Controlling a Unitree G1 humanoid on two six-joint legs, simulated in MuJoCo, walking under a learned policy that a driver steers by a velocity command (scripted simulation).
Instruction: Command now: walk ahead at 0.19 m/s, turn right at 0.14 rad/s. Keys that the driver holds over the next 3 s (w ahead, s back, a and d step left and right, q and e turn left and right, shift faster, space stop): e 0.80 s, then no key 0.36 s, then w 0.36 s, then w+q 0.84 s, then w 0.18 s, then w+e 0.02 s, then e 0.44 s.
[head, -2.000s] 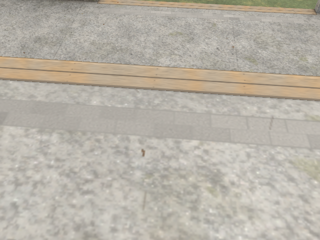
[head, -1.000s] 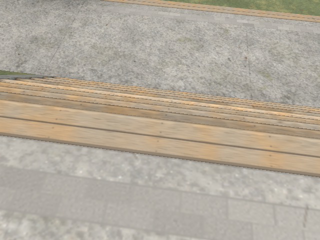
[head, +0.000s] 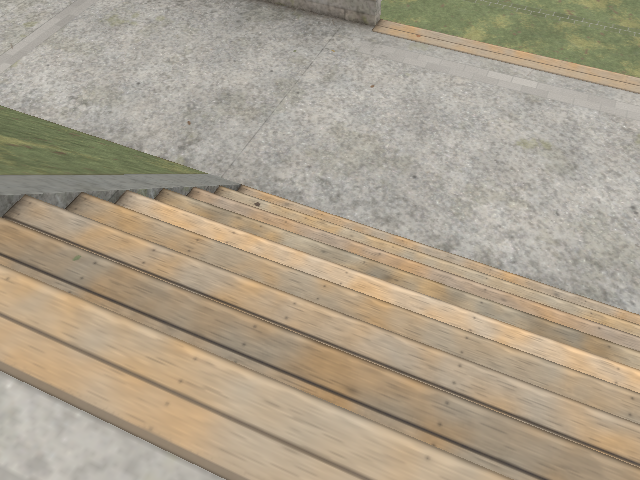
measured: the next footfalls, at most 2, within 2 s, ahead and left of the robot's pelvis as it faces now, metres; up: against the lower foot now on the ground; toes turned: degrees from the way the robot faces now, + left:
right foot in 0.36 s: +0.03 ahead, -0.14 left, +0.00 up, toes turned -15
left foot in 0.92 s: +0.12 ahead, +0.09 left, +0.00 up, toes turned -30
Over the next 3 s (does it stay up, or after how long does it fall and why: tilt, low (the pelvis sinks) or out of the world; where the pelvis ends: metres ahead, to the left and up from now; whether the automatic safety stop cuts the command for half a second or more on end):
stays up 0.68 -0.12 -0.24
